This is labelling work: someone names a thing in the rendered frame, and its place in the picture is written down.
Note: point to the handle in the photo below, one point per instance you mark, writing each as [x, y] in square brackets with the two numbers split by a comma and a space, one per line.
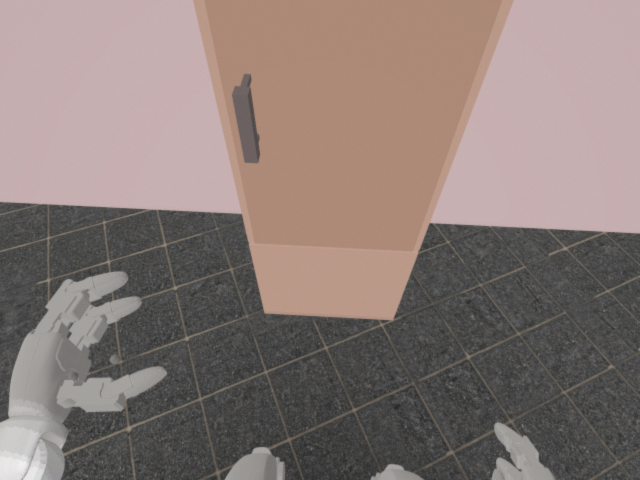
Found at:
[243, 105]

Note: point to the robot left shin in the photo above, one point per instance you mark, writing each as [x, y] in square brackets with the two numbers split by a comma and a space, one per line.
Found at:
[261, 450]

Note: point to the robot left thigh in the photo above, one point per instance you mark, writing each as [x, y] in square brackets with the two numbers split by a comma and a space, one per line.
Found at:
[257, 466]

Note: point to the left robot hand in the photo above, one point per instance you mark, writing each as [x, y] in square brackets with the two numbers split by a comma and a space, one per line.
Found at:
[39, 383]

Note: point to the right robot hand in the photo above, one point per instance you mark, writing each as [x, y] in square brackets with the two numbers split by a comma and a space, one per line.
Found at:
[523, 454]

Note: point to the cupboard door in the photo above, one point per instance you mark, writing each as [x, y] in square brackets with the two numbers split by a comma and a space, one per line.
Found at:
[356, 104]

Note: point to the left robot forearm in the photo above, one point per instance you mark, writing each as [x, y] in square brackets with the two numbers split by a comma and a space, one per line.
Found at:
[31, 448]

